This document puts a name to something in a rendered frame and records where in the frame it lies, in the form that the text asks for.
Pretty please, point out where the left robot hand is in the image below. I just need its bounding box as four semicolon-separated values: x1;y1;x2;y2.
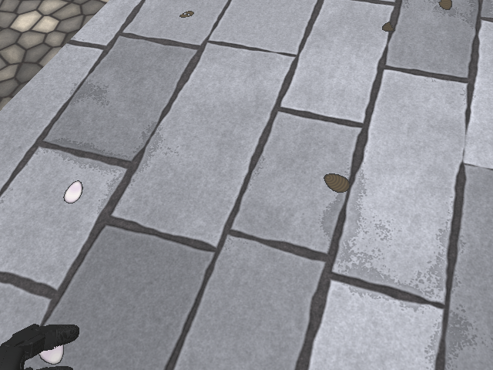
0;324;79;370

